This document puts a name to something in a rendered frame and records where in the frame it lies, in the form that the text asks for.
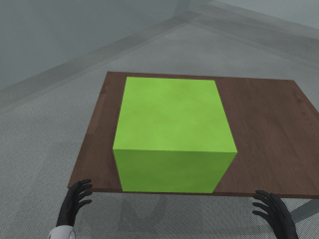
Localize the left robot forearm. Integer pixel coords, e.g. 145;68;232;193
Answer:
48;225;77;239

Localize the carton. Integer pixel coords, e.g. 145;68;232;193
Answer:
113;77;237;193

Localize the table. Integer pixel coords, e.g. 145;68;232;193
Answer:
67;71;319;232

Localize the right robot hand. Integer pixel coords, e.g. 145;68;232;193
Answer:
252;190;299;239

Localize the left robot hand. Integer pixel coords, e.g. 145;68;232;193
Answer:
56;179;93;227

